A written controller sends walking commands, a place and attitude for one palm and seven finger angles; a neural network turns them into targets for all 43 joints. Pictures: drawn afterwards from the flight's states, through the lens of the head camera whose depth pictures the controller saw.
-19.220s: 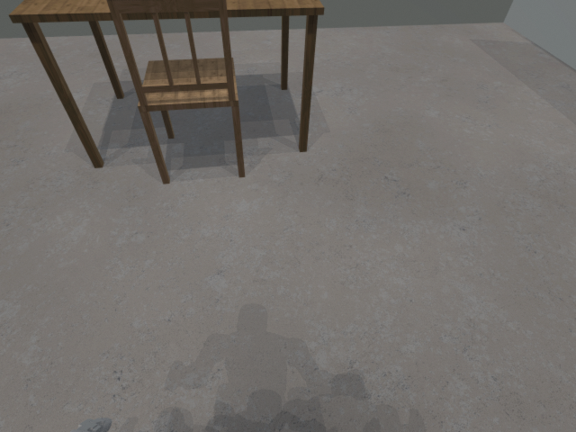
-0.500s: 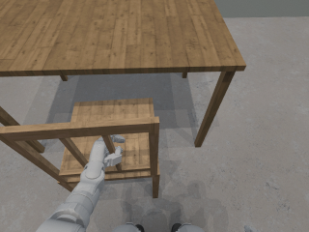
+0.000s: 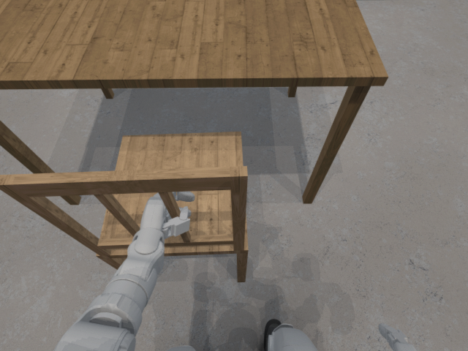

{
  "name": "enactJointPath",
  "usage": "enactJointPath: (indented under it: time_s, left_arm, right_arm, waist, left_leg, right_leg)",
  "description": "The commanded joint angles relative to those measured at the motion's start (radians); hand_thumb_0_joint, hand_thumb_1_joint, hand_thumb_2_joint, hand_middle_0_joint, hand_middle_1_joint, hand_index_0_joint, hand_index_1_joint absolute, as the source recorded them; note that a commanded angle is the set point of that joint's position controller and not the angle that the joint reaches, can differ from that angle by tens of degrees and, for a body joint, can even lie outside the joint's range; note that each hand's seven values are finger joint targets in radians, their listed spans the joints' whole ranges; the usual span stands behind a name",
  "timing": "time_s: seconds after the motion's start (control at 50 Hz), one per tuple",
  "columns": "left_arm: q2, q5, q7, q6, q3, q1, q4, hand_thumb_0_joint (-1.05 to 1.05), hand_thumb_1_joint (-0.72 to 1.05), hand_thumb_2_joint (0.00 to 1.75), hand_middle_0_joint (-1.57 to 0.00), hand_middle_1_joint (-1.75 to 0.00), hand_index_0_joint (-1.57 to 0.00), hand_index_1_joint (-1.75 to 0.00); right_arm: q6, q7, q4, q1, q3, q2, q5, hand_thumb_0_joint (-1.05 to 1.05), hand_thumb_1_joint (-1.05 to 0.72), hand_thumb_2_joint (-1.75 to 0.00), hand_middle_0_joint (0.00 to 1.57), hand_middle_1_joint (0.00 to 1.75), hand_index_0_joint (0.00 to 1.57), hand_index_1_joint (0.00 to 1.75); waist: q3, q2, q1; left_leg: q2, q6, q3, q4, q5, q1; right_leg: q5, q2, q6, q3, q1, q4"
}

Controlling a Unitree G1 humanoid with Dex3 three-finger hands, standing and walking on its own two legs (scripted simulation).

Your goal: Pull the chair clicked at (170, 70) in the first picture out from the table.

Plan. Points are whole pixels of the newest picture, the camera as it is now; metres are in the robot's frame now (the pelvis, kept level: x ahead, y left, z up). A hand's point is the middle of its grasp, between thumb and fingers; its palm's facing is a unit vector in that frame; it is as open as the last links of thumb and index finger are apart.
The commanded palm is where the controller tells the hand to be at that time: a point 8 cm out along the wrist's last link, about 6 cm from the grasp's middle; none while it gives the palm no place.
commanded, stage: step backward, pulling the chair out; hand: left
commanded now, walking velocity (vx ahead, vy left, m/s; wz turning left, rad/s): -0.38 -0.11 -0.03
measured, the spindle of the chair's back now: (125, 220) +0.37 +0.23 -0.10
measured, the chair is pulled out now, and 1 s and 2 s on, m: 0.19 0.33 0.58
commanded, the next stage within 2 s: stop walking, hand still on the chair in 1.62 s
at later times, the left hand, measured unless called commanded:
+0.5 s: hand (174, 247) +0.30 +0.11 -0.06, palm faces -0.12 -0.98 -0.18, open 4.9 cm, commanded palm +0.28 +0.16 -0.06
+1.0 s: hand (172, 301) +0.20 +0.11 -0.06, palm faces -0.16 -0.97 -0.16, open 4.9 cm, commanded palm +0.19 +0.16 -0.06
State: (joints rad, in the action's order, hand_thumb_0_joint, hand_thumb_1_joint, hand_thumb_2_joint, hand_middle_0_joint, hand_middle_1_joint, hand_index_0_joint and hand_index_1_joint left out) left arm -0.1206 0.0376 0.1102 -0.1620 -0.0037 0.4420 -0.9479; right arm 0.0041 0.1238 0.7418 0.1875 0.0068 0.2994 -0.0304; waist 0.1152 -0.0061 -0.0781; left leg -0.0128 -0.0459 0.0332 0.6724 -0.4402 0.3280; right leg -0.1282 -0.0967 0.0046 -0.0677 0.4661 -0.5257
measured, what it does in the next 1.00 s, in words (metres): walks backwards: left foot, then right foot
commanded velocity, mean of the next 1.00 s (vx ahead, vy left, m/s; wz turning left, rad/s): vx -0.38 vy -0.08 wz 0.03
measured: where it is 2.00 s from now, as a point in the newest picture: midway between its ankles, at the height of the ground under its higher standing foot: outside the picture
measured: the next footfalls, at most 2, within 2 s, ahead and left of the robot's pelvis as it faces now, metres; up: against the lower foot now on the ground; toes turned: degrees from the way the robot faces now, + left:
left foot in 0.04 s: -0.02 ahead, +0.17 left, +0.00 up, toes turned +1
right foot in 0.22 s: +0.07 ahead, -0.11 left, +0.00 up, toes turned -7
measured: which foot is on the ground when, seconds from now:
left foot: up 0.00-0.02, down 0.04-0.70, up 0.72-0.92, down 0.94-1.00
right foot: down 0.00-0.12, up 0.14-0.20, down 0.22-0.46, up 0.48-0.60, down 0.62-1.00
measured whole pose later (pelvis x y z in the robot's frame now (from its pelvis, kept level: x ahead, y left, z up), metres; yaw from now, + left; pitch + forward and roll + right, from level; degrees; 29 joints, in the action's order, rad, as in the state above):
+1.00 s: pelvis -0.15 +0.03 +0.00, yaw -3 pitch +3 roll +0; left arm -0.14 0.03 0.10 -0.13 -0.05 0.42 -0.85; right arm 0.07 0.14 0.67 0.15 0.02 0.27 -0.02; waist 0.15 -0.01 -0.07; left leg -0.03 -0.02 -0.01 0.51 -0.27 0.28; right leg -0.11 -0.04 0.00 -0.04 0.41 -0.48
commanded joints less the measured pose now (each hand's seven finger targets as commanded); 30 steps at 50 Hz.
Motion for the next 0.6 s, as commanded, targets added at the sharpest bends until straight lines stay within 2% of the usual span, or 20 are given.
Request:
enactJointPath:
  time_s: [0.0, 0.04, 0.06, 0.1, 0.14, 0.2, 0.22, 0.24, 0.26, 0.28, 0.3, 0.32, 0.34, 0.36, 0.4, 0.42, 0.46, 0.48, 0.54, 0.58]
  left_arm:
    - [-0.133, -0.010, -0.002, -0.025, -0.029, 0.236, 0.240, 0.00, 0.90, 0.90, -0.50, -1.45, -0.50, -1.45]
    - [-0.081, -0.016, -0.020, -0.034, -0.069, 0.265, 0.304, 0.00, 0.90, 0.90, -0.50, -1.45, -0.50, -1.45]
    - [-0.071, -0.018, -0.025, -0.043, -0.083, 0.318, 0.364, 0.00, 0.90, 0.90, -0.50, -1.45, -0.50, -1.45]
    - [-0.077, -0.029, -0.026, -0.043, -0.056, 0.240, 0.347, 0.00, 0.90, 0.90, -0.50, -1.45, -0.50, -1.45]
    - [-0.070, -0.032, -0.028, -0.057, -0.043, 0.205, 0.348, 0.00, 0.90, 0.90, -0.50, -1.45, -0.50, -1.45]
    - [-0.075, -0.047, -0.024, -0.078, -0.038, 0.250, 0.295, 0.00, 0.90, 0.90, -0.50, -1.45, -0.50, -1.45]
    - [-0.093, -0.052, -0.021, -0.091, -0.031, 0.275, 0.281, 0.00, 0.90, 0.90, -0.50, -1.45, -0.50, -1.45]
    - [-0.123, -0.054, -0.019, -0.101, -0.015, 0.291, 0.259, 0.00, 0.90, 0.90, -0.50, -1.45, -0.50, -1.45]
    - [-0.164, -0.040, -0.013, -0.100, 0.013, 0.268, 0.217, 0.00, 0.90, 0.90, -0.50, -1.45, -0.50, -1.45]
    - [-0.182, -0.038, -0.013, -0.099, 0.039, 0.237, 0.171, 0.00, 0.90, 0.90, -0.50, -1.45, -0.50, -1.45]
    - [-0.178, -0.038, -0.016, -0.092, 0.034, 0.217, 0.147, 0.00, 0.90, 0.90, -0.50, -1.45, -0.50, -1.45]
    - [-0.167, -0.042, -0.017, -0.086, 0.029, 0.216, 0.142, 0.00, 0.90, 0.90, -0.50, -1.45, -0.50, -1.45]
    - [-0.158, -0.044, -0.015, -0.080, 0.028, 0.206, 0.143, 0.00, 0.90, 0.90, -0.50, -1.45, -0.50, -1.45]
    - [-0.162, -0.036, -0.010, -0.073, 0.024, 0.194, 0.145, 0.00, 0.90, 0.90, -0.50, -1.45, -0.50, -1.45]
    - [-0.128, -0.024, -0.011, -0.074, -0.005, 0.177, 0.187, 0.00, 0.90, 0.90, -0.50, -1.45, -0.50, -1.45]
    - [-0.112, -0.019, -0.014, -0.081, -0.015, 0.174, 0.224, 0.00, 0.90, 0.90, -0.50, -1.45, -0.50, -1.45]
    - [-0.104, -0.025, -0.022, -0.094, -0.027, 0.222, 0.318, 0.00, 0.90, 0.90, -0.50, -1.45, -0.50, -1.45]
    - [-0.115, -0.029, -0.020, -0.089, -0.014, 0.214, 0.317, 0.00, 0.90, 0.90, -0.50, -1.45, -0.50, -1.45]
    - [-0.087, -0.038, -0.018, -0.102, -0.026, 0.232, 0.289, 0.00, 0.90, 0.90, -0.50, -1.45, -0.50, -1.45]
    - [-0.113, -0.054, -0.020, -0.120, -0.016, 0.263, 0.271, 0.00, 0.90, 0.90, -0.50, -1.45, -0.50, -1.45]
  right_arm:
    - [0.006, 0.025, -0.116, 0.053, 0.048, 0.095, 0.000, 0.00, -0.90, -0.90, 0.20, 0.30, 0.20, 0.30]
    - [0.030, 0.015, -0.160, 0.060, 0.062, 0.092, -0.007, 0.00, -0.90, -0.90, 0.20, 0.30, 0.20, 0.30]
    - [0.033, 0.015, -0.167, 0.024, 0.053, 0.073, 0.016, 0.00, -0.90, -0.90, 0.20, 0.30, 0.20, 0.30]
    - [0.042, -0.002, -0.180, 0.018, 0.055, 0.068, 0.027, 0.00, -0.90, -0.90, 0.20, 0.30, 0.20, 0.30]
    - [0.032, -0.023, -0.185, 0.018, 0.056, 0.060, 0.033, 0.00, -0.90, -0.90, 0.20, 0.30, 0.20, 0.30]
    - [0.012, -0.039, -0.151, 0.051, 0.058, 0.054, 0.037, 0.00, -0.90, -0.90, 0.20, 0.30, 0.20, 0.30]
    - [0.012, -0.041, -0.136, 0.075, 0.061, 0.053, 0.031, 0.00, -0.90, -0.90, 0.20, 0.30, 0.20, 0.30]
    - [0.014, -0.036, -0.127, 0.082, 0.058, 0.046, 0.030, 0.00, -0.90, -0.90, 0.20, 0.30, 0.20, 0.30]
    - [0.016, -0.021, -0.115, 0.094, 0.068, 0.059, 0.017, 0.00, -0.90, -0.90, 0.20, 0.30, 0.20, 0.30]
    - [0.010, -0.013, -0.111, 0.070, 0.070, 0.054, 0.013, 0.00, -0.90, -0.90, 0.20, 0.30, 0.20, 0.30]
    - [0.004, -0.008, -0.114, 0.044, 0.058, 0.041, 0.013, 0.00, -0.90, -0.90, 0.20, 0.30, 0.20, 0.30]
    - [0.000, -0.005, -0.110, 0.027, 0.046, 0.037, 0.014, 0.00, -0.90, -0.90, 0.20, 0.30, 0.20, 0.30]
    - [-0.001, -0.003, -0.103, 0.026, 0.036, 0.036, 0.016, 0.00, -0.90, -0.90, 0.20, 0.30, 0.20, 0.30]
    - [-0.001, 0.003, -0.088, 0.032, 0.034, 0.051, 0.016, 0.00, -0.90, -0.90, 0.20, 0.30, 0.20, 0.30]
    - [0.008, 0.011, -0.103, 0.035, 0.031, 0.064, 0.017, 0.00, -0.90, -0.90, 0.20, 0.30, 0.20, 0.30]
    - [0.015, 0.014, -0.134, 0.021, 0.047, 0.091, 0.020, 0.00, -0.90, -0.90, 0.20, 0.30, 0.20, 0.30]
    - [0.024, 0.001, -0.159, -0.025, 0.041, 0.063, 0.039, 0.00, -0.90, -0.90, 0.20, 0.30, 0.20, 0.30]
    - [0.022, -0.006, -0.157, -0.032, 0.038, 0.047, 0.047, 0.00, -0.90, -0.90, 0.20, 0.30, 0.20, 0.30]
    - [-0.002, -0.037, -0.112, 0.054, 0.058, 0.053, 0.039, 0.00, -0.90, -0.90, 0.20, 0.30, 0.20, 0.30]
    - [-0.013, -0.047, -0.095, 0.074, 0.061, 0.058, 0.042, 0.00, -0.90, -0.90, 0.20, 0.30, 0.20, 0.30]
  waist:
    - [-0.455, -0.081, 0.039]
    - [-0.485, -0.034, 0.024]
    - [-0.488, 0.137, 0.012]
    - [-0.453, 0.253, 0.026]
    - [-0.379, 0.250, 0.041]
    - [-0.353, 0.154, 0.025]
    - [-0.393, 0.120, 0.013]
    - [-0.415, 0.064, 0.005]
    - [-0.450, -0.075, 0.009]
    - [-0.470, -0.168, 0.022]
    - [-0.462, -0.188, 0.041]
    - [-0.448, -0.183, 0.049]
    - [-0.444, -0.189, 0.045]
    - [-0.441, -0.133, 0.039]
    - [-0.453, -0.084, 0.026]
    - [-0.427, 0.014, 0.034]
    - [-0.358, 0.254, 0.044]
    - [-0.325, 0.285, 0.048]
    - [-0.366, 0.173, 0.023]
    - [-0.399, 0.198, 0.012]
  left_leg:
    - [-0.125, 0.036, -0.007, -0.296, 0.468, -0.132]
    - [-0.177, 0.041, -0.037, -0.210, 0.689, -0.218]
    - [-0.192, 0.043, -0.023, -0.233, 0.801, -0.237]
    - [-0.242, 0.064, 0.020, -0.228, 0.940, -0.223]
    - [-0.289, 0.097, 0.034, -0.200, 1.009, -0.237]
    - [-0.267, 0.070, 0.013, -0.078, 1.038, -0.269]
    - [-0.230, 0.039, -0.017, -0.032, 0.967, -0.251]
    - [-0.179, 0.007, -0.052, -0.001, 0.741, -0.158]
    - [-0.124, -0.018, -0.061, 0.061, 0.433, -0.059]
    - [-0.067, -0.023, -0.044, 0.121, 0.054, 0.005]
    - [-0.044, -0.013, -0.012, 0.160, -0.099, 0.046]
    - [-0.044, -0.006, 0.014, 0.151, -0.117, 0.057]
    - [-0.045, -0.001, 0.012, 0.089, -0.090, 0.045]
    - [-0.053, 0.002, 0.000, -0.026, -0.035, 0.010]
    - [-0.108, 0.034, 0.010, -0.279, 0.267, -0.074]
    - [-0.192, 0.082, 0.097, -0.275, 0.456, -0.080]
    - [-0.304, 0.151, 0.179, -0.350, 0.504, 0.024]
    - [-0.341, 0.177, 0.204, -0.338, 0.599, 0.013]
    - [-0.324, 0.162, 0.179, -0.139, 1.109, -0.338]
    - [-0.280, 0.121, 0.120, -0.083, 1.142, -0.396]
  right_leg:
    - [0.455, -0.084, -0.006, 0.085, -0.386, -0.011]
    - [0.466, -0.017, 0.016, 0.052, -0.342, -0.043]
    - [0.497, -0.025, 0.015, 0.038, -0.311, -0.102]
    - [0.134, 0.019, 0.000, 0.024, -0.234, -0.205]
    - [-0.070, 0.042, -0.017, 0.019, -0.167, -0.196]
    - [0.144, 0.040, -0.027, 0.035, -0.219, -0.023]
    - [0.379, 0.017, -0.037, 0.052, -0.286, 0.024]
    - [0.593, -0.046, -0.055, 0.092, -0.362, 0.027]
    - [0.768, -0.123, -0.103, 0.161, -0.443, 0.016]
    - [0.828, -0.193, -0.137, 0.219, -0.450, 0.053]
    - [0.719, -0.231, -0.142, 0.228, -0.414, 0.085]
    - [0.581, -0.237, -0.134, 0.212, -0.383, 0.101]
    - [0.510, -0.216, -0.118, 0.185, -0.376, 0.103]
    - [0.480, -0.193, -0.104, 0.161, -0.371, 0.092]
    - [0.311, -0.086, -0.024, 0.079, -0.335, 0.014]
    - [0.201, 0.008, 0.017, 0.045, -0.288, -0.033]
    - [-0.127, 0.059, 0.013, 0.037, -0.258, -0.226]
    - [-0.256, 0.058, 0.003, 0.049, -0.207, -0.294]
    - [-0.164, 0.063, -0.017, 0.067, -0.114, -0.059]
    - [0.018, 0.061, -0.017, 0.073, -0.158, 0.066]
